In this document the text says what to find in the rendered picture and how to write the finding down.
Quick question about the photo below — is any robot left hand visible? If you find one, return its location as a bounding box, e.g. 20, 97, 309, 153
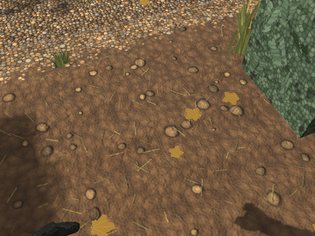
32, 222, 80, 236

